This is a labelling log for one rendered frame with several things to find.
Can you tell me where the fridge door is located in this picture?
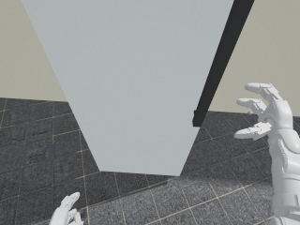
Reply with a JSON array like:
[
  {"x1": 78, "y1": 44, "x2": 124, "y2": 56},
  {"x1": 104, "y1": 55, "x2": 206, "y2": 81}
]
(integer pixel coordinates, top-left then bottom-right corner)
[{"x1": 22, "y1": 0, "x2": 234, "y2": 176}]

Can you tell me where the robot right hand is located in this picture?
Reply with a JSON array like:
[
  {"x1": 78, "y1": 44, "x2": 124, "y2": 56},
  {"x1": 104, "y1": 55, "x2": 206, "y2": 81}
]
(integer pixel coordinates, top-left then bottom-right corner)
[{"x1": 234, "y1": 82, "x2": 293, "y2": 141}]

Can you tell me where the robot right forearm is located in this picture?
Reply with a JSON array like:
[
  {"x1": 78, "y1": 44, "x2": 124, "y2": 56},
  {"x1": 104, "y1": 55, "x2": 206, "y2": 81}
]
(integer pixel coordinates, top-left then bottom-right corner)
[{"x1": 267, "y1": 128, "x2": 300, "y2": 222}]

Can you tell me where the handle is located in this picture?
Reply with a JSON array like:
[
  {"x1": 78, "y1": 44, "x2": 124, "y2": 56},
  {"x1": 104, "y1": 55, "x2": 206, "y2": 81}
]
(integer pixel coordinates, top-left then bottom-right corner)
[{"x1": 192, "y1": 0, "x2": 255, "y2": 128}]

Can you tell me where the robot left hand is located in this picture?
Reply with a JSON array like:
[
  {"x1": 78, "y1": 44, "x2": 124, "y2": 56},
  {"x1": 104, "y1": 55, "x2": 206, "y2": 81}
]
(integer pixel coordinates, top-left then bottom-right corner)
[{"x1": 49, "y1": 192, "x2": 84, "y2": 225}]

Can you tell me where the robot right upper arm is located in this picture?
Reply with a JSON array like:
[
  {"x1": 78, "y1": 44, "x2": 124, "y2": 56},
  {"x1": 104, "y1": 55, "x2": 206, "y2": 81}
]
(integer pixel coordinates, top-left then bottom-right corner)
[{"x1": 269, "y1": 216, "x2": 300, "y2": 225}]

